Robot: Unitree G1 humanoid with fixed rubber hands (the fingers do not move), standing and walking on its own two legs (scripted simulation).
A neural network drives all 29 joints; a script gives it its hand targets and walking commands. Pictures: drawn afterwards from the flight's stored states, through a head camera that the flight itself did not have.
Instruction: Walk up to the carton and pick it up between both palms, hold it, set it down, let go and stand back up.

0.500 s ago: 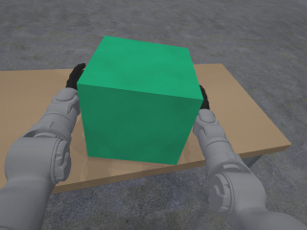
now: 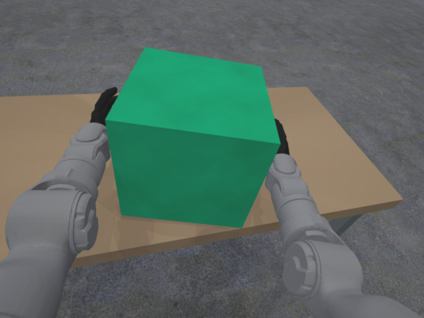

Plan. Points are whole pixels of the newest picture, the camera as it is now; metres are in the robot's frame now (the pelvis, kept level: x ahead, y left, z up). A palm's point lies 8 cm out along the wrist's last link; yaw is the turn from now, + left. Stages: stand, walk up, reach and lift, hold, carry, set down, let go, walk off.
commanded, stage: set down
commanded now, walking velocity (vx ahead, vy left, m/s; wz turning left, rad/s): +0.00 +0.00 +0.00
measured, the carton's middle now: (193, 138) +0.46 -0.04 +0.09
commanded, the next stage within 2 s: none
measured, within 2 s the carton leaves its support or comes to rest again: rests again in 0.32 s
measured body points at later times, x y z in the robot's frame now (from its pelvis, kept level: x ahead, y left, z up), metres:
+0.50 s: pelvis -0.01 +0.00 +0.00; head +0.02 +0.03 +0.45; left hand +0.47 +0.14 +0.11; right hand +0.39 -0.21 +0.10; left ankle -0.06 +0.11 -0.74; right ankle -0.04 -0.12 -0.74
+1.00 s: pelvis -0.03 -0.01 +0.00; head +0.02 +0.03 +0.44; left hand +0.47 +0.14 +0.11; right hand +0.40 -0.26 +0.15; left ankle -0.06 +0.11 -0.74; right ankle -0.04 -0.13 -0.74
